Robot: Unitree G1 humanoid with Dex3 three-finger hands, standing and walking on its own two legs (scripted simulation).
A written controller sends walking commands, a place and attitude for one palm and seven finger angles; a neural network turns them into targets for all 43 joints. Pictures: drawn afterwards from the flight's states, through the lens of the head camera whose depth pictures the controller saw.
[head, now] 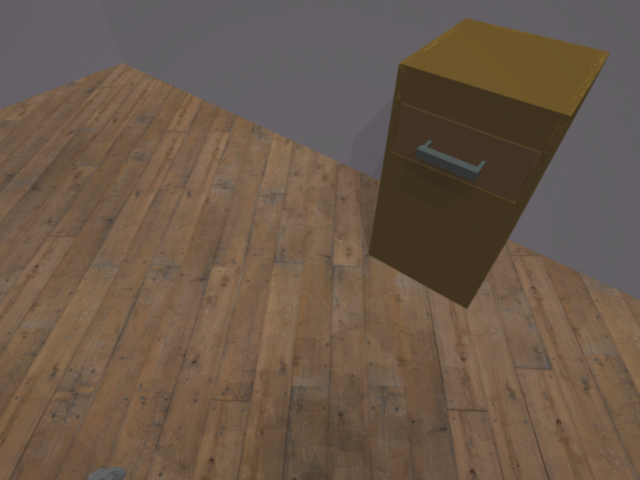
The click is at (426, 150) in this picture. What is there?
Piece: drawer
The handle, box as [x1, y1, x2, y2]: [415, 140, 485, 180]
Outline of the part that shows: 416,150 416,157 472,180 476,178 479,170 485,162 482,160 477,167 429,148 428,146 431,143 430,140 424,145 420,145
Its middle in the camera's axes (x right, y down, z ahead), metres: +0.36 -0.22 +1.07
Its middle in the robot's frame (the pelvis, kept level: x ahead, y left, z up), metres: +0.95 -0.31 -0.16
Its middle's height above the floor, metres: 0.61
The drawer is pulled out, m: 0.00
